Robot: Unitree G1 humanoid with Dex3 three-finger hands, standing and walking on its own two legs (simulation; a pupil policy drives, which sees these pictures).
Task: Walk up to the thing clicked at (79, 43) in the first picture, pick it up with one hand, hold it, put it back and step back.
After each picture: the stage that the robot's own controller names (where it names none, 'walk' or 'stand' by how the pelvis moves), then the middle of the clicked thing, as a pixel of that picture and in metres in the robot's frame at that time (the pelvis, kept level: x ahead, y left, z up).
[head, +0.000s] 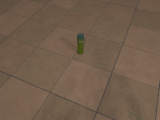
stand; (80, 44) +1.28 +0.02 -0.65
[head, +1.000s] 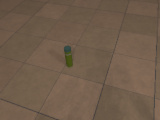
walk; (68, 56) +1.13 +0.21 -0.64
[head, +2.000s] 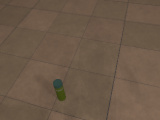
walk; (59, 90) +0.66 +0.25 -0.65
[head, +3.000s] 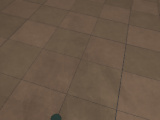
walk; out of the picture +0.42 +0.14 -0.63
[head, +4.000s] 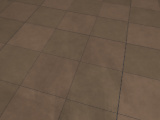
stand; out of the picture +0.37 +0.16 -0.65
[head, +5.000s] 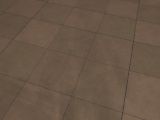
stand; out of the picture +0.36 +0.15 -0.66
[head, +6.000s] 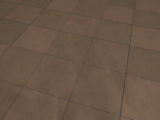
stand; out of the picture +0.37 +0.16 -0.66
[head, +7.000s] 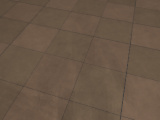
stand; out of the picture +0.35 +0.16 -0.66
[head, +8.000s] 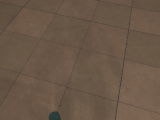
go down; out of the picture +0.37 +0.16 -0.64
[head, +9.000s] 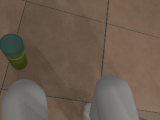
go down; (16, 55) +0.44 +0.20 -0.23
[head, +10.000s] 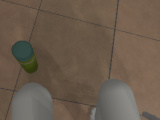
close in; (27, 59) +0.44 +0.19 -0.26
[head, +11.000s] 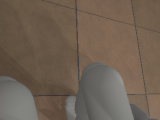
close in; out of the picture +0.43 +0.23 -0.16
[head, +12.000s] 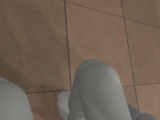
close; out of the picture +0.43 +0.25 -0.16
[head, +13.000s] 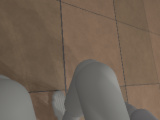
lift; out of the picture +0.42 +0.24 -0.17
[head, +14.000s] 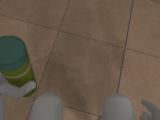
lift; (19, 73) +0.34 +0.19 +0.01
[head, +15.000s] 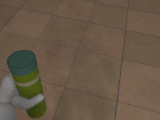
hold; (30, 88) +0.31 +0.17 +0.03
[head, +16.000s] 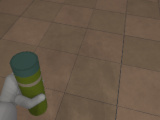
hold; (32, 88) +0.32 +0.16 +0.04
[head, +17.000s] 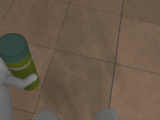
crouch; (23, 67) +0.38 +0.18 -0.02
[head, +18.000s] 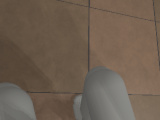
lower; out of the picture +0.47 +0.25 -0.11
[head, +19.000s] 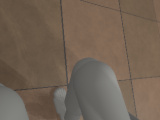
lower; out of the picture +0.45 +0.27 -0.17
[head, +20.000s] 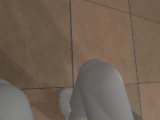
lower; out of the picture +0.44 +0.27 -0.16
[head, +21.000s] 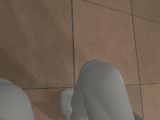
lower; out of the picture +0.44 +0.26 -0.16
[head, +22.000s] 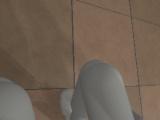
lower; out of the picture +0.43 +0.25 -0.16
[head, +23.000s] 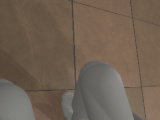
open; out of the picture +0.43 +0.23 -0.17
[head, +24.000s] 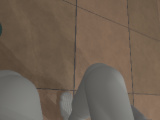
stand; out of the picture +0.42 +0.23 -0.18
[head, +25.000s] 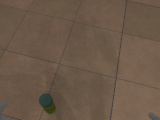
stand; (48, 104) +0.38 +0.17 -0.51
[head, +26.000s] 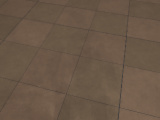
stand; out of the picture +0.37 +0.16 -0.60
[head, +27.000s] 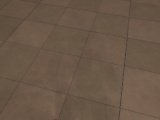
stand; out of the picture +0.38 +0.16 -0.60
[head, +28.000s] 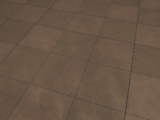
stand; out of the picture +0.39 +0.15 -0.65
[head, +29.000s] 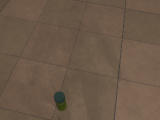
walk; (60, 102) +0.44 +0.13 -0.63
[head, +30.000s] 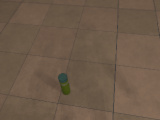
walk; (64, 84) +0.66 +0.19 -0.64
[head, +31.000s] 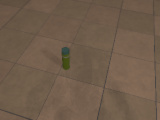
stand; (65, 59) +0.99 +0.15 -0.63
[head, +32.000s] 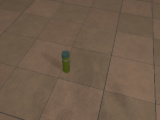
stand; (65, 62) +0.99 +0.15 -0.65
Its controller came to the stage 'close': yes
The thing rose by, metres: 0.69
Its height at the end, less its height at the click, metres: +0.00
